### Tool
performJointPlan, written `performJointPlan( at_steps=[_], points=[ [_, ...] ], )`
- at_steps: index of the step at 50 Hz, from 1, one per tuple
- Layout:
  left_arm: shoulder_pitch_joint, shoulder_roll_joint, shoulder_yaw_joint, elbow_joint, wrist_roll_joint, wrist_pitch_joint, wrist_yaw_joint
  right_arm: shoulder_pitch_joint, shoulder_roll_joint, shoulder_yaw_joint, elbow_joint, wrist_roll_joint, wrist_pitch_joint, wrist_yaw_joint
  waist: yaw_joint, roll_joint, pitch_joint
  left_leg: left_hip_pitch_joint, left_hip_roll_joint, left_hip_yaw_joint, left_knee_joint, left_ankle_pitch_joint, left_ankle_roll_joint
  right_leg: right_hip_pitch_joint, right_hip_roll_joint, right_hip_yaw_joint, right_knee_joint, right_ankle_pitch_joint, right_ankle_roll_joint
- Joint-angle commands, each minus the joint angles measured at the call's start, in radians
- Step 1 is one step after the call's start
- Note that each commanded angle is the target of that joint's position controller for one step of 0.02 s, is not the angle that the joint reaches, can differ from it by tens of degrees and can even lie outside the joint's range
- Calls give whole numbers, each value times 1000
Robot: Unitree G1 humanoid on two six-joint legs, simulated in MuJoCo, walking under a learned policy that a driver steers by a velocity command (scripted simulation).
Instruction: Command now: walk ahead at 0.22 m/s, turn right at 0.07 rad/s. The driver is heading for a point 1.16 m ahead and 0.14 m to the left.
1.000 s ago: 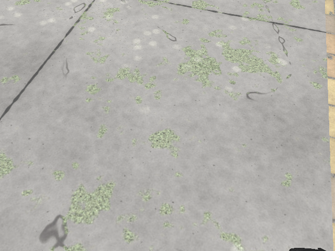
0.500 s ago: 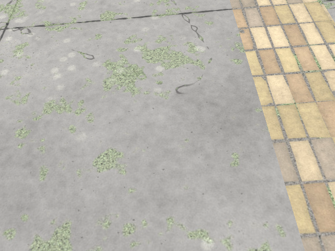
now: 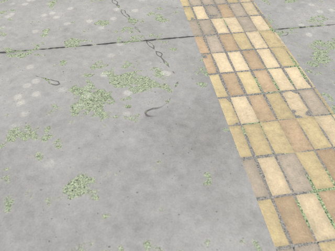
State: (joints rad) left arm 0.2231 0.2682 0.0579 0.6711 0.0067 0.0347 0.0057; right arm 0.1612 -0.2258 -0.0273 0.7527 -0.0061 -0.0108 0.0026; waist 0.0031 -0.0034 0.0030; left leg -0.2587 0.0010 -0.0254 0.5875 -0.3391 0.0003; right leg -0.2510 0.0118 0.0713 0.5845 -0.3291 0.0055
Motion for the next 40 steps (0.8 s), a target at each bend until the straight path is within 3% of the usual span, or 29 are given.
performJointPlan(
  at_steps=[1, 3, 4, 5, 7, 8, 9, 10, 11, 12, 13, 15, 16, 18, 21, 23, 26, 28, 29, 30, 31, 32, 33, 34, 35, 36, 38, 40],
  points=[
    [26, 120, 30, -61, -6, -41, 0, -33, -137, -37, -76, 16, -27, -6, 4, -53, 85, -113, 16, -19, -48, -297, 57, -91, -61, 113, -172, -383, -116],
    [95, 143, 33, -46, -8, -68, -2, -57, -100, -31, -96, 28, -54, -2, 22, -178, 101, -208, -31, 53, 113, -176, 44, -19, -172, 321, -288, -466, -185],
    [115, 163, 36, -40, -11, -75, -3, -75, -94, -31, -107, 35, -70, 3, 26, -220, 111, -251, -35, 50, 158, -124, 53, 13, -235, 442, -335, -455, -226],
    [117, 167, 36, -40, -16, -78, -2, -89, -105, -35, -113, 39, -82, 9, 26, -221, 122, -271, -20, 32, 155, -126, 71, 25, -265, 482, -342, -384, -243],
    [84, 159, 32, -51, -23, -77, -1, -53, -98, -35, -100, 37, -98, 27, -4, -205, 85, -184, -8, 35, 50, -127, 102, 36, -250, 407, -302, -222, -214],
    [35, 153, 30, -66, -29, -71, -2, 9, -97, -37, -70, 36, -102, 35, -41, -185, 57, -23, -13, 45, -57, -33, 113, -33, -207, 320, -274, -155, -175],
    [-2, 131, 24, -81, -26, -69, 0, 89, -117, -48, -33, 27, -100, 37, -75, -157, 18, 148, -11, 22, -80, 63, 110, -117, -152, 232, -209, -66, -131],
    [-58, 79, 8, -114, -20, -76, 5, 191, -175, -67, -8, 22, -97, 37, -115, -32, -2, 241, 79, -128, -158, -7, 145, -205, -58, 88, -13, 23, -67],
    [-59, 63, 4, -153, -25, -94, 12, 281, -272, -94, 9, 21, -94, 43, -121, 228, -23, 392, 244, -454, -278, -39, 252, -388, 45, -41, 271, 16, -3],
    [-64, 115, 17, -156, -35, -107, 17, 321, -248, -88, 9, 15, -92, 40, -143, 256, 13, 449, 360, -638, -342, 15, 339, -580, 32, 1, 484, -232, 13],
    [-42, 126, 24, -142, -49, -116, 11, 304, -206, -72, 6, 14, -90, 30, -112, 161, 51, 463, 360, -589, -327, 31, 333, -668, -12, 28, 596, -221, -3],
    [-58, 88, 13, -135, -38, -123, -3, 255, -186, -62, -8, 11, -82, 17, -82, 81, 74, 435, 314, -444, -345, 94, 285, -726, -74, 5, 600, -78, -22],
    [-72, 83, 14, -134, -27, -123, -11, 225, -170, -53, -13, 7, -75, 12, -67, 80, 81, 383, 286, -369, -366, 177, 258, -687, -102, 0, 556, -24, -20],
    [-85, 53, 2, -132, -22, -121, -31, 197, -161, -46, -15, 9, -62, 4, -55, 103, 80, 291, 226, -237, -409, 271, 228, -585, -102, -51, 428, 53, 0],
    [-176, 7, -22, -149, -21, -127, -48, 192, -202, -51, -5, 18, -55, -8, -75, 98, 82, 161, 165, -98, -429, 321, 194, -392, -67, -103, 160, 221, 16],
    [-216, 33, -17, -159, -28, -128, -55, 224, -242, -60, 11, 26, -58, -9, -84, 110, 82, 144, 195, -100, -443, 317, 190, -305, -46, -108, 62, 288, 12],
    [-226, 86, 2, -165, -34, -127, -56, 232, -258, -67, 29, 39, -57, -6, -57, 111, 91, 210, 246, -104, -411, 412, 167, -260, -38, -88, -18, 300, -32],
    [-124, 129, 26, -139, -26, -123, -47, 224, -270, -71, 34, 37, -51, -7, 18, 107, 12, 246, 225, -55, -249, 721, 136, -97, 4, -121, -50, 274, -78],
    [13, 160, 47, -99, -25, -117, -38, 233, -254, -65, 34, 31, -47, -9, 87, 94, -79, 201, 185, -17, -72, 823, 113, 96, 26, -142, -51, 263, -106],
    [187, 203, 62, -69, -22, -108, -25, 235, -207, -46, 15, 9, -46, -11, 162, 32, -206, 10, 145, 3, 212, 606, 80, 382, -109, 5, -11, 229, -155],
    [234, 310, 73, -55, 1, -111, -29, 364, -64, -6, -18, 13, -62, -8, 75, -287, -361, -313, -47, -2, 608, -108, 16, 641, -380, 543, -159, -69, -311],
    [225, 216, 52, -59, -10, -114, -31, 311, -167, -24, -5, 34, -81, -1, 111, -250, -363, -427, -35, -126, 740, -206, 22, 613, -390, 743, -314, -241, -316],
    [150, 177, 36, -56, -15, -117, -29, 205, -223, -43, -37, 58, -89, 6, 101, -182, -187, -509, 21, -96, 764, -133, 31, 491, -367, 588, -322, -211, -274],
    [95, 161, 30, -56, -13, -117, -30, 143, -214, -37, -52, 50, -94, 4, 75, -87, -107, -482, 71, -68, 720, -44, 38, 353, -325, 456, -326, -80, -253],
    [51, 146, 26, -53, -4, -119, -34, 118, -199, -37, -55, 30, -95, 2, 43, -49, -57, -449, 100, -60, 663, 14, 36, 238, -284, 366, -339, 43, -244],
    [21, 122, 18, -55, 6, -126, -35, 138, -192, -41, -47, 24, -87, 2, 6, -63, -48, -390, 128, -70, 628, 55, 35, 163, -250, 300, -364, 122, -237],
    [4, 111, 18, -43, -2, -140, -36, 176, -160, -35, -31, 24, -65, 2, -27, -81, -47, -337, 139, -61, 580, 80, 19, 94, -232, 234, -414, 181, -255],
    [6, 124, 20, -19, -7, -151, -34, 141, -146, -32, -39, 13, -48, -4, -36, -60, 3, -353, 142, -47, 507, 111, -3, 35, -228, 165, -448, 288, -264]
  ],
)
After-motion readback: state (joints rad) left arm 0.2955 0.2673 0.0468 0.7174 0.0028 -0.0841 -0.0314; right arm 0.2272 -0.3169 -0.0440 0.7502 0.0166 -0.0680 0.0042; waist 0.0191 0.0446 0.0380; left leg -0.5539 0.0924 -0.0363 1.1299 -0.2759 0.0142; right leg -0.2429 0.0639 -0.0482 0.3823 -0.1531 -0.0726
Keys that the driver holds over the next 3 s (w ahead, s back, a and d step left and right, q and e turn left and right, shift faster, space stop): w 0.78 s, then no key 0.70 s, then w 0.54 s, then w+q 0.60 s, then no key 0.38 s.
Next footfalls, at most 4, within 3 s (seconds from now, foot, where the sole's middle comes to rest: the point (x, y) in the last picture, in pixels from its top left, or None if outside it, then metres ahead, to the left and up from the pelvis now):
0.60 right None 0.39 -0.14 -0.77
1.08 left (155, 226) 0.63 0.08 -0.77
1.38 right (217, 245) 0.55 -0.16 -0.77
2.16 right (210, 162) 0.95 -0.17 -0.77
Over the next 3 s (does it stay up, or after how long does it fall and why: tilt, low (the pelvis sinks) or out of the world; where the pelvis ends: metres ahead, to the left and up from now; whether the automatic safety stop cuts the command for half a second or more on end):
stays up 1.14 0.04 0.01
